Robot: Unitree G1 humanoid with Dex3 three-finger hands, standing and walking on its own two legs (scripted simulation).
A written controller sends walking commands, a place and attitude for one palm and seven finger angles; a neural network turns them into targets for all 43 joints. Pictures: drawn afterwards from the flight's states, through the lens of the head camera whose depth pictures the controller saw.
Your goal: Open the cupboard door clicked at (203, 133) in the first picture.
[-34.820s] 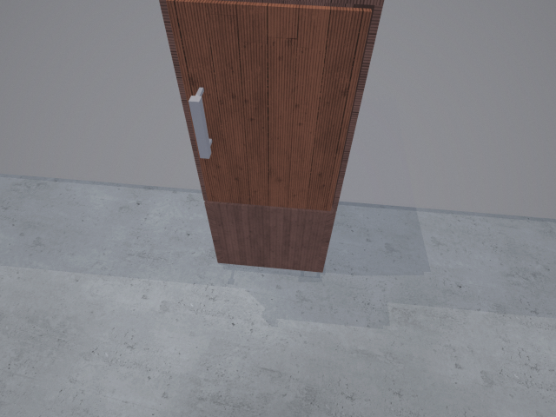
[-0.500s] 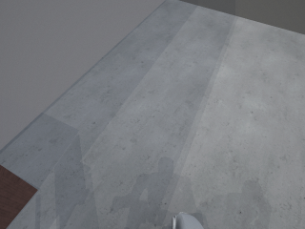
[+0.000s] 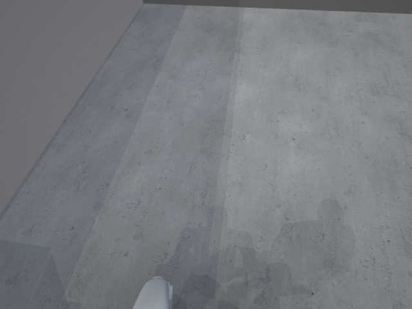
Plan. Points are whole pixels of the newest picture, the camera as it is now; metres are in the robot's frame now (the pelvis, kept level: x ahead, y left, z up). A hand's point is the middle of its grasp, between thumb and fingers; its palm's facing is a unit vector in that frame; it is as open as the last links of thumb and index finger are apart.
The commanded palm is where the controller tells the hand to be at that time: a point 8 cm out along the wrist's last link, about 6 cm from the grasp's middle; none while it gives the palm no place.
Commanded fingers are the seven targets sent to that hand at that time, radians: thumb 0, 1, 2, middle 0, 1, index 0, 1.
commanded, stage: walk to a spot facing it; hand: left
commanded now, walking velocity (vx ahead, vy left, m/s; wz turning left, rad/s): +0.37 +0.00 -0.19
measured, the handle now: out of the picture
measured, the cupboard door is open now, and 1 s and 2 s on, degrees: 44 44 44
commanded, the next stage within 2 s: turn to face it in 0.60 s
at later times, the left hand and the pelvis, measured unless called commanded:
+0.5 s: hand (135, 260) +0.25 +0.20 -0.19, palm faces -0.05 -0.99 -0.15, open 7.4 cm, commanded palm none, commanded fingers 0.00 0.90 0.90 -0.20 -0.30 -0.20 -0.30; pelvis +0.26 +0.03 -0.01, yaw -9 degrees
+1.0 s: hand (194, 146) +0.60 +0.07 -0.16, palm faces -0.19 -0.97 -0.17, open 7.3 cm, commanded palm none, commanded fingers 0.00 0.90 0.90 -0.20 -0.30 -0.20 -0.30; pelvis +0.45 -0.06 -0.01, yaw -10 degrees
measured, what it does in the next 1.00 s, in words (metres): walks ahead: left foot, then right foot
